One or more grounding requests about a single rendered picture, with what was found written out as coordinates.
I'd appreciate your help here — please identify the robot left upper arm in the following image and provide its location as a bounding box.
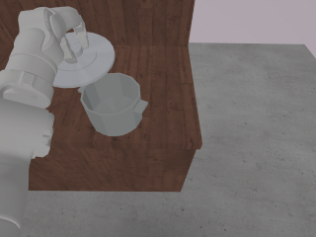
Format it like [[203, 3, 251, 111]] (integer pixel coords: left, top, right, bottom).
[[0, 98, 54, 237]]

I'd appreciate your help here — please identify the pot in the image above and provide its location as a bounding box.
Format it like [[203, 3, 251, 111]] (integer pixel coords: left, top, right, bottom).
[[77, 72, 148, 136]]

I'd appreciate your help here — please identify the robot left hand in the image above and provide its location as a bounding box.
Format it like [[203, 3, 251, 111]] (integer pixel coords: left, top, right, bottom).
[[50, 6, 89, 64]]

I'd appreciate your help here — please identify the table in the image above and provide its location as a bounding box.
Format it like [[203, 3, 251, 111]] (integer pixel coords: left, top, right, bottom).
[[0, 0, 202, 193]]

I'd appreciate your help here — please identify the robot left forearm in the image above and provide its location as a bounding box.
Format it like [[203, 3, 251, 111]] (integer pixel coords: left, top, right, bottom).
[[0, 7, 67, 109]]

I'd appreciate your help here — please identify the lid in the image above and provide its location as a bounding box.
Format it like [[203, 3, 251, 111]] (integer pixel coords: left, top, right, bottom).
[[52, 32, 116, 89]]

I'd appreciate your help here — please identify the knob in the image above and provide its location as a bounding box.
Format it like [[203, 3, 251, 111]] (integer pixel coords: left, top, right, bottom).
[[69, 41, 83, 58]]

